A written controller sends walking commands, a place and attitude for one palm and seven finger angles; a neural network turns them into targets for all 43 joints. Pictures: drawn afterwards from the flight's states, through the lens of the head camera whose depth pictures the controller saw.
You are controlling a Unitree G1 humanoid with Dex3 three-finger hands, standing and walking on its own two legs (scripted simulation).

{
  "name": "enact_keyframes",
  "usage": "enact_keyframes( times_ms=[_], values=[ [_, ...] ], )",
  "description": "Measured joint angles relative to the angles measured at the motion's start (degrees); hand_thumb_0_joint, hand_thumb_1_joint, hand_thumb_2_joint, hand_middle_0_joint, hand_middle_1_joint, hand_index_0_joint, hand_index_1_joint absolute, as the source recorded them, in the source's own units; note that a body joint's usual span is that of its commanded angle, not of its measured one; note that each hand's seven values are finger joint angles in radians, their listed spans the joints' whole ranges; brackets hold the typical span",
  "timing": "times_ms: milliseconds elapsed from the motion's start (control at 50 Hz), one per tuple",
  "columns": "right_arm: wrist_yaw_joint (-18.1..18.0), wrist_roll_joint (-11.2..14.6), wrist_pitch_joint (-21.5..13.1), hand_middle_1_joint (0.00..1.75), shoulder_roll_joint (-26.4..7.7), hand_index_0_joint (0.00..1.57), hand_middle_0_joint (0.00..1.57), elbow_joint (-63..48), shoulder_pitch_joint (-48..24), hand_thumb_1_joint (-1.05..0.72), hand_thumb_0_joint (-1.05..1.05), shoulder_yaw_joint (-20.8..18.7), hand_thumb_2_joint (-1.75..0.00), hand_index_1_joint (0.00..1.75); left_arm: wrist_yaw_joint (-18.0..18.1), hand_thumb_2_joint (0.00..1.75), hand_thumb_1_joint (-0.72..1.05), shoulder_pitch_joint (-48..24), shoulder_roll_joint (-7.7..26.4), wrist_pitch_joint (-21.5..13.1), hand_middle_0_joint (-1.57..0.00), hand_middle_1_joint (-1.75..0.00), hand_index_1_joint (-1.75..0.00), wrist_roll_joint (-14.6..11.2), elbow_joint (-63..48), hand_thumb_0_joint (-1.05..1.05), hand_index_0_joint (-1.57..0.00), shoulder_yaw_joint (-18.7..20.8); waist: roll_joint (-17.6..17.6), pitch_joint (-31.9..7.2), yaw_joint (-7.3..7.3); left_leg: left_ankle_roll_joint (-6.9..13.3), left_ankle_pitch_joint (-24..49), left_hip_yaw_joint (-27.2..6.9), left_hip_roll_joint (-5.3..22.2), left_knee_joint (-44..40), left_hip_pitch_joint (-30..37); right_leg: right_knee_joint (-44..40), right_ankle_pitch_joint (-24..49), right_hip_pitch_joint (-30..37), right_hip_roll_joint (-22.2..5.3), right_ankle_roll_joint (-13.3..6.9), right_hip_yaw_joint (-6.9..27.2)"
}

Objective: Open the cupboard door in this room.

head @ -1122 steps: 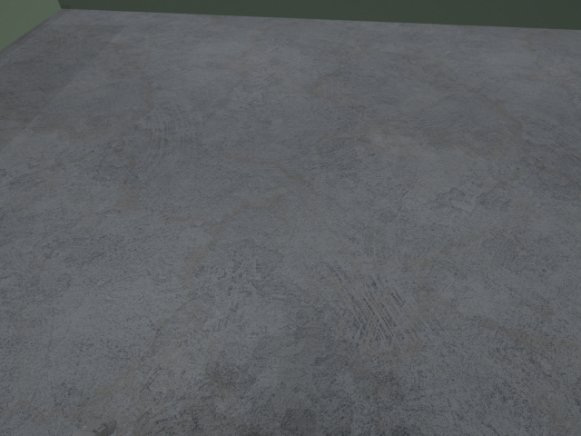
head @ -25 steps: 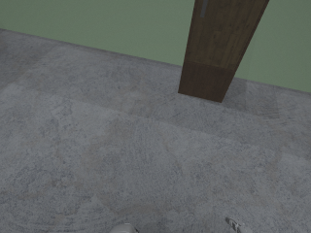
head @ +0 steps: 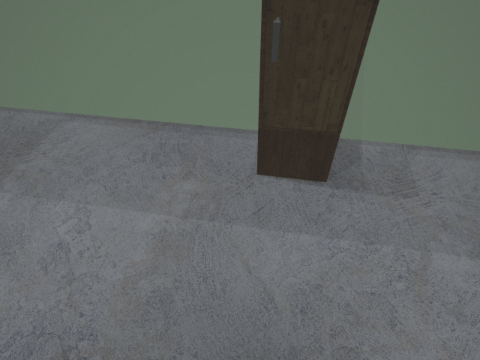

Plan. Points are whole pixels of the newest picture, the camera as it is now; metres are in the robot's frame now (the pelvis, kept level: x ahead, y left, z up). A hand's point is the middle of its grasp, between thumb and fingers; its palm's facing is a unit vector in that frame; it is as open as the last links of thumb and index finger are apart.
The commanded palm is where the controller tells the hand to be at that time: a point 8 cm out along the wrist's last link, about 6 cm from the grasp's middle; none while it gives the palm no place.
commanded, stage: stand and wait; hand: left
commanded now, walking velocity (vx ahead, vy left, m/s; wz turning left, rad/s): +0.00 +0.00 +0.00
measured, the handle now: (276, 39) +1.18 -0.10 +0.03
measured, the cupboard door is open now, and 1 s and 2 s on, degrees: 0 0 0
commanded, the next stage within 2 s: look at it before walking up in 0.36 s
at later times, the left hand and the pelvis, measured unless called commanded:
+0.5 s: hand out of the picture -0.01 +0.14 -0.17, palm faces +0.05 -0.99 -0.16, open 7.3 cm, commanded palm none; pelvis +0.02 -0.01 +0.00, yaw +0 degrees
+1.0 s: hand out of the picture +0.00 +0.17 -0.17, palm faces +0.04 -0.98 -0.19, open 7.4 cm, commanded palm none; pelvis +0.02 +0.00 +0.00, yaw +0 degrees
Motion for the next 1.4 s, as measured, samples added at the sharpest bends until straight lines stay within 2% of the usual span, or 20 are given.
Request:
enact_keyframes(
  times_ms=[200,560,700,940,1160,1240,1280,1340,1400],
  values=[
    [-0.67,0.21,-0.26,0.3,2.34,0.2,0.2,2.57,2.2,-0.91,0.0,0.69,-0.9,0.3,0.91,0.9,0.95,1.58,0.11,0.42,-0.2,-0.3,-0.3,-0.34,1.4,0.0,-0.2,0.09,-0.3,0.89,0.85,-1.26,0.82,-0.68,0.89,-3.74,2.86,-3.34,0.16,2.97,1.27,-0.65,-1.01],
    [-1.23,0.37,-0.05,0.3,0.65,0.19,0.2,0.72,-1.33,-0.92,0.01,0.24,-0.9,0.3,0.46,0.9,0.91,7.15,-3.74,0.85,-0.2,-0.3,-0.3,0.09,3.92,0.0,-0.2,-1.15,-1.06,1.38,2.2,-1.36,0.94,-0.73,1.41,-4.06,3.35,-4.89,0.91,4.01,1.92,-0.83,-1.13],
    [-1.22,0.4,-0.23,0.3,1.04,0.19,0.2,0.58,-0.88,-0.92,0.01,0.31,-0.9,0.3,0.5,0.9,0.91,7.18,-3.84,0.77,-0.2,-0.3,-0.3,0.19,3.91,0.01,-0.2,-1.13,-1.34,1.46,2.11,-1.11,0.96,-0.67,1.28,-3.91,3.01,-5.16,1.23,3.85,1.8,-0.63,-1.05],
    [-0.98,0.43,-0.53,0.3,2.41,0.2,0.2,0.99,0.94,-0.91,0.0,0.6,-0.9,0.3,0.79,0.9,0.91,6.09,-2.12,0.72,-0.2,-0.3,-0.3,0.16,3.01,0.01,-0.2,-0.62,-0.91,1.59,1.63,-0.37,0.65,-0.32,0.52,-3.71,2.88,-4.75,1.13,3.52,1.03,0.11,-0.62],
    [-1.01,0.39,-0.92,0.3,2.1,0.2,0.2,1.06,1.29,-0.91,0.0,0.47,-0.9,0.3,0.79,0.9,0.91,5.4,-1.45,0.86,-0.2,-0.3,-0.3,0.17,2.55,0.01,-0.2,-0.26,-1.07,1.74,1.63,0.28,0.23,0.26,-0.12,-3.65,3.1,-4.39,0.92,3.37,0.43,0.82,0.04],
    [-1.01,0.05,-0.37,0.3,1.69,0.2,0.2,0.05,1.09,-0.91,0.0,-0.32,-0.9,0.3,-0.12,0.9,0.91,6.09,-1.53,1.95,-0.2,-0.3,-0.3,0.48,1.99,0.01,-0.2,0.61,-1.52,1.59,2.14,0.38,-1.84,2.13,0.15,-1.05,2.52,-0.39,-1.09,1.12,0.5,0.7,2.06],
    [-0.94,-0.14,-0.17,0.3,1.38,0.2,0.2,-1.08,1.18,-0.91,0.0,-1.04,-0.9,0.3,-0.89,0.9,0.91,6.64,-1.52,3.01,-0.2,-0.3,-0.3,0.9,1.39,0.01,-0.2,1.28,-1.71,1.54,2.1,0.42,-3.32,3.61,0.35,0.49,2.28,6.41,-5.29,-2.0,0.35,0.4,2.66],
    [-0.83,-0.58,-0.71,0.3,0.47,0.2,0.2,-2.51,1.64,-0.91,0.0,-1.91,-0.9,0.3,-2.02,0.9,0.91,6.66,-1.69,4.22,-0.2,-0.3,-0.3,1.36,0.24,0.01,-0.2,2.34,-1.09,1.92,1.41,0.15,-4.63,5.54,0.82,0.93,3.09,17.62,-9.95,-7.2,-0.2,0.39,2.03],
    [-0.64,-0.98,-1.05,0.3,-0.73,0.2,0.2,-3.01,2.22,-0.91,0.0,-2.45,-0.9,0.3,-2.61,0.9,0.92,5.69,-1.48,4.14,-0.2,-0.3,-0.3,1.56,-1.41,0.01,-0.2,3.14,0.3,2.69,0.99,-1.03,-5.78,6.84,1.95,1.08,4.43,18.24,-10.53,-9.43,-0.81,0.64,0.64]
  ],
)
